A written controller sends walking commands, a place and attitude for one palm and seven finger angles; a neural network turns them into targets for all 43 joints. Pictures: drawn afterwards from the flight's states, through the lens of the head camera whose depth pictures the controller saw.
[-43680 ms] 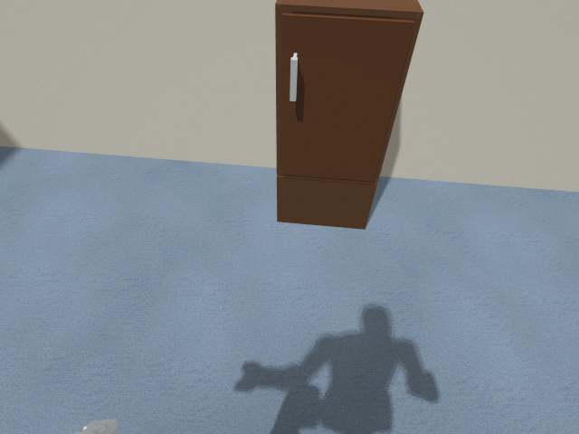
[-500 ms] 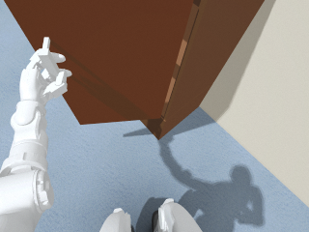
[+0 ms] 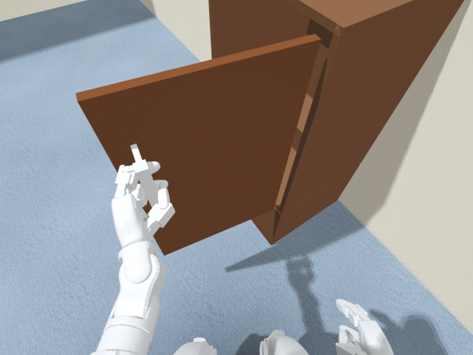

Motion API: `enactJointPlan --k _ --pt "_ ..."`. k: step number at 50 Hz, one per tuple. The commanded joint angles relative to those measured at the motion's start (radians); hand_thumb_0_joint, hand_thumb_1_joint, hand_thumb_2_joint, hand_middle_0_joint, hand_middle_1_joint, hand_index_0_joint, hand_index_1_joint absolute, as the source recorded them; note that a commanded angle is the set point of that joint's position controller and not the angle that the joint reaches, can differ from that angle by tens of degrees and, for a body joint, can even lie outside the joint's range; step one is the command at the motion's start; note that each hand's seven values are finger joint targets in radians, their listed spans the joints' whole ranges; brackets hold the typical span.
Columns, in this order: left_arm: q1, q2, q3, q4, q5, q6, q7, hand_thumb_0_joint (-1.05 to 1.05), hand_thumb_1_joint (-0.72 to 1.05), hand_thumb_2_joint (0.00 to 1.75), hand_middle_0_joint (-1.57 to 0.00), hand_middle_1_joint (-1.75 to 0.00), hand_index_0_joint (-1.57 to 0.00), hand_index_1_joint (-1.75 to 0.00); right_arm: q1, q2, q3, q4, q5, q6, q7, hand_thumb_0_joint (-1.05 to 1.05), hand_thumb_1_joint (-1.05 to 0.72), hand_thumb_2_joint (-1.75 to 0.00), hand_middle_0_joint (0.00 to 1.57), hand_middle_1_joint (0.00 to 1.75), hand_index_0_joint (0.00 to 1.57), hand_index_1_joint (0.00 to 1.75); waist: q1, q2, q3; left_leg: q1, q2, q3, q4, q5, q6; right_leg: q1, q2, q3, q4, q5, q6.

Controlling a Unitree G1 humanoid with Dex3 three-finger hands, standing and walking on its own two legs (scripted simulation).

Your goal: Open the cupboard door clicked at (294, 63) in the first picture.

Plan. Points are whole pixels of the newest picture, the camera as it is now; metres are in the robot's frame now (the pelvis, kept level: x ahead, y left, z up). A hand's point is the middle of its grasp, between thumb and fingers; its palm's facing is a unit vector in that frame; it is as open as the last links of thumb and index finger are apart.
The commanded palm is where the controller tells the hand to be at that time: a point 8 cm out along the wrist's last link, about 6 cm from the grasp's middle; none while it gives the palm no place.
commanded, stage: pull the door open along its arc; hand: left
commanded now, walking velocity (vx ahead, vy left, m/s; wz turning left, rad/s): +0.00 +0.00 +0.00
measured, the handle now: (147, 180) +0.40 +0.18 +0.04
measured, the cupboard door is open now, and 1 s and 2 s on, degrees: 81 100 100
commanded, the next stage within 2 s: open thumb and fingers to let go in 0.36 s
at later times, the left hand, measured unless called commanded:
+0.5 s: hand (213, 251) +0.27 +0.05 +0.04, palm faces +0.41 -0.91 +0.00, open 6.0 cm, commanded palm +0.23 +0.09 +0.04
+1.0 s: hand (213, 248) +0.28 +0.05 +0.04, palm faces +0.40 -0.92 -0.01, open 12.8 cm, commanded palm +0.23 +0.10 +0.04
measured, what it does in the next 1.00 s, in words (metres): stands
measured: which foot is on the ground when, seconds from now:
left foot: down 0.00-1.00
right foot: down 0.00-1.00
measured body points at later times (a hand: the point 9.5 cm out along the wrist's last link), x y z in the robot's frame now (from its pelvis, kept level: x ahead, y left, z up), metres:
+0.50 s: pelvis +0.00 -0.04 +0.00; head +0.04 -0.05 +0.45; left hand +0.25 +0.10 +0.05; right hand +0.17 -0.25 -0.10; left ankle -0.02 +0.08 -0.67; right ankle +0.03 -0.08 -0.67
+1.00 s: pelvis -0.01 -0.04 +0.00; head +0.05 -0.05 +0.45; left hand +0.25 +0.10 +0.04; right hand +0.18 -0.25 -0.11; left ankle -0.02 +0.08 -0.67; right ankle +0.03 -0.08 -0.67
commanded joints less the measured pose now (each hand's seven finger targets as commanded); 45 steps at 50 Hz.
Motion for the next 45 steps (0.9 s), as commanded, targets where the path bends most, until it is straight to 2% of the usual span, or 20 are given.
enactJointPlan --k 1,4,8,12,15,18,20,21,23,24,25,26,28,30,31,33,39,41,43,45 --pt "-0.081 0.063 -0.018 -0.236 0.083 -0.047 0.139 0.0 0.9 0.9 -0.4 -1.35 -0.4 -1.35 0.041 -0.12 -0.054 -0.096 -0.008 -0.029 -0.015 0.0 -0.9 -0.9 0.2 0.3 0.2 0.3 0.014 -0.071 -0.305 0.093 0.017 -0.074 -0.133 0.378 -0.055 0.349 -0.025 0.05 -0.1 0.352 0.027" --pt "-0.089 0.027 -0.084 -0.279 0.11 -0.044 0.146 0.0 0.9 0.9 -0.4 -1.35 -0.4 -1.35 0.014 -0.109 -0.05 -0.093 -0.01 -0.033 -0.025 0.0 -0.9 -0.9 0.2 0.3 0.2 0.3 0.012 -0.031 -0.292 0.098 0.011 -0.071 -0.141 0.331 -0.051 0.364 -0.035 0.064 -0.115 0.328 0.026" --pt "-0.012 -0.039 -0.162 -0.31 0.103 -0.033 0.146 0.0 0.9 0.9 -0.4 -1.35 -0.4 -1.35 -0.019 -0.098 -0.046 -0.091 -0.007 -0.049 -0.031 0.0 -0.9 -0.9 0.2 0.3 0.2 0.3 0.006 -0.043 -0.265 0.098 0.007 -0.068 -0.143 0.29 -0.046 0.383 -0.044 0.077 -0.149 0.301 0.028" --pt "0.105 -0.099 -0.238 -0.363 0.103 -0.026 0.159 0.0 0.9 0.9 -0.4 -1.35 -0.4 -1.35 -0.046 -0.086 -0.042 -0.102 -0.008 -0.07 -0.03 0.0 -0.9 -0.9 0.2 0.3 0.2 0.3 0.01 -0.046 -0.242 0.095 0.002 -0.07 -0.146 0.271 -0.045 0.395 -0.051 0.085 -0.165 0.288 0.028" --pt "0.18 -0.132 -0.289 -0.408 0.126 -0.021 0.174 0.0 0.9 0.9 -0.4 -1.35 -0.4 -1.35 -0.054 -0.079 -0.038 -0.113 -0.013 -0.087 -0.028 0.0 -0.9 -0.9 0.2 0.3 0.2 0.3 0.012 -0.054 -0.227 0.093 0.0 -0.074 -0.147 0.261 -0.046 0.392 -0.056 0.088 -0.168 0.278 0.028" --pt "0.249 -0.153 -0.327 -0.435 0.155 -0.007 0.184 0.0 0.9 0.9 -0.4 -1.35 -0.4 -1.35 -0.067 -0.071 -0.034 -0.123 -0.017 -0.105 -0.03 0.0 -0.9 -0.9 0.2 0.3 0.2 0.3 0.007 -0.083 -0.21 0.065 -0.003 -0.076 -0.134 0.222 -0.046 0.394 -0.071 0.118 -0.188 0.25 0.035" --pt "0.256 -0.163 -0.345 -0.455 0.175 0.001 0.195 0.0 0.9 0.9 -0.4 -1.35 -0.4 -1.35 -0.077 -0.065 -0.03 -0.128 -0.019 -0.118 -0.034 0.0 -0.9 -0.9 0.2 0.3 0.2 0.3 0.005 -0.089 -0.188 0.051 -0.006 -0.079 -0.124 0.193 -0.045 0.381 -0.08 0.14 -0.206 0.2 0.037" --pt "0.245 -0.154 -0.342 -0.441 0.19 0.007 0.201 0.0 0.9 0.9 -0.4 -1.35 -0.4 -1.35 -0.076 -0.064 -0.028 -0.123 -0.02 -0.124 -0.038 0.0 -0.9 -0.9 0.2 0.3 0.2 0.3 -0.004 -0.118 -0.172 0.031 -0.008 -0.083 -0.111 0.175 -0.046 0.373 -0.086 0.159 -0.22 0.169 0.041" --pt "0.112 -0.118 -0.304 -0.418 0.191 0.009 0.222 0.0 0.9 0.9 -0.4 -1.35 -0.4 -1.35 -0.089 -0.062 -0.026 -0.104 -0.021 -0.13 -0.047 0.0 -0.9 -0.9 0.2 0.3 0.2 0.3 -0.021 -0.12 -0.151 -0.008 -0.011 -0.086 -0.084 0.128 -0.046 0.348 -0.105 0.205 -0.242 0.091 0.051" --pt "0.118 -0.115 -0.285 -0.406 0.189 0.006 0.226 0.0 0.83 0.87 -0.4 -1.34 -0.4 -1.34 -0.088 -0.06 -0.028 -0.1 -0.022 -0.131 -0.05 0.0 -0.9 -0.9 0.2 0.3 0.2 0.3 -0.008 -0.113 -0.163 -0.017 -0.013 -0.087 -0.081 0.126 -0.048 0.363 -0.111 0.22 -0.247 0.075 0.051" --pt "0.126 -0.125 -0.298 -0.4 0.194 0.008 0.223 0.0 0.76 0.84 -0.39 -1.34 -0.39 -1.34 -0.09 -0.059 -0.027 -0.099 -0.023 -0.136 -0.05 0.0 -0.9 -0.9 0.2 0.3 0.2 0.3 -0.012 -0.09 -0.166 -0.017 -0.014 -0.087 -0.076 0.128 -0.048 0.363 -0.115 0.229 -0.247 0.09 0.052" --pt "0.125 -0.117 -0.294 -0.413 0.195 0.008 0.222 0.0 0.69 0.81 -0.38 -1.33 -0.38 -1.33 -0.084 -0.06 -0.031 -0.097 -0.02 -0.139 -0.05 0.0 -0.9 -0.9 0.2 0.3 0.2 0.3 -0.011 -0.111 -0.195 -0.019 -0.012 -0.089 -0.073 0.135 -0.05 0.381 -0.117 0.232 -0.242 0.11 0.053" --pt "0.13 -0.12 -0.3 -0.418 0.184 0.01 0.212 0.0 0.55 0.75 -0.38 -1.31 -0.38 -1.31 -0.084 -0.061 -0.034 -0.095 -0.017 -0.139 -0.05 0.0 -0.9 -0.9 0.2 0.3 0.2 0.3 -0.009 -0.091 -0.216 -0.017 -0.013 -0.086 -0.072 0.144 -0.051 0.401 -0.122 0.235 -0.237 0.149 0.056" --pt "0.115 -0.124 -0.304 -0.42 0.169 0.016 0.204 0.0 0.41 0.69 -0.36 -1.3 -0.36 -1.3 -0.083 -0.063 -0.034 -0.095 -0.017 -0.14 -0.052 0.0 -0.9 -0.9 0.2 0.3 0.2 0.3 -0.015 -0.08 -0.222 -0.016 -0.015 -0.084 -0.069 0.142 -0.05 0.403 -0.126 0.233 -0.237 0.163 0.062" --pt "0.109 -0.115 -0.296 -0.415 0.165 0.019 0.199 0.0 0.34 0.66 -0.36 -1.29 -0.36 -1.29 -0.081 -0.063 -0.032 -0.089 -0.013 -0.137 -0.053 0.0 -0.9 -0.9 0.2 0.3 0.2 0.3 -0.017 -0.1 -0.219 -0.022 -0.013 -0.088 -0.066 0.144 -0.051 0.408 -0.126 0.237 -0.24 0.167 0.062" --pt "0.069 -0.109 -0.294 -0.414 0.157 0.02 0.194 0.0 0.2 0.6 -0.35 -1.27 -0.35 -1.27 -0.085 -0.064 -0.032 -0.086 -0.013 -0.134 -0.056 0.0 -0.9 -0.9 0.2 0.3 0.2 0.3 -0.025 -0.099 -0.219 -0.029 -0.014 -0.088 -0.06 0.139 -0.05 0.409 -0.134 0.246 -0.242 0.165 0.067" --pt "0.095 -0.101 -0.27 -0.414 0.134 0.022 0.182 0.0 -0.22 0.42 -0.32 -1.23 -0.32 -1.23 -0.084 -0.065 -0.033 -0.091 -0.009 -0.131 -0.057 0.0 -0.9 -0.9 0.2 0.3 0.2 0.3 -0.008 -0.1 -0.25 -0.033 -0.015 -0.09 -0.066 0.156 -0.053 0.446 -0.136 0.242 -0.228 0.219 0.068" --pt "0.1 -0.096 -0.262 -0.4 0.131 0.023 0.181 0.0 -0.36 0.36 -0.31 -1.22 -0.31 -1.22 -0.084 -0.065 -0.032 -0.091 -0.009 -0.129 -0.057 0.0 -0.9 -0.9 0.2 0.3 0.2 0.3 -0.007 -0.117 -0.242 -0.035 -0.014 -0.092 -0.067 0.158 -0.053 0.444 -0.132 0.239 -0.229 0.217 0.068" --pt "0.075 -0.111 -0.276 -0.402 0.133 0.02 0.183 0.0 -0.5 0.3 -0.3 -1.2 -0.3 -1.2 -0.082 -0.065 -0.032 -0.088 -0.011 -0.129 -0.056 0.0 -0.9 -0.9 0.2 0.3 0.2 0.3 -0.014 -0.102 -0.235 -0.028 -0.014 -0.092 -0.066 0.159 -0.052 0.428 -0.132 0.232 -0.224 0.214 0.068" --pt "0.101 -0.106 -0.267 -0.404 0.136 0.018 0.188 0.0 -0.5 0.3 -0.3 -1.2 -0.3 -1.2 -0.079 -0.066 -0.035 -0.092 -0.01 -0.129 -0.054 0.0 -0.9 -0.9 0.2 0.3 0.2 0.3 -0.005 -0.104 -0.246 -0.02 -0.014 -0.091 -0.072 0.171 -0.053 0.43 -0.124 0.215 -0.212 0.22 0.062"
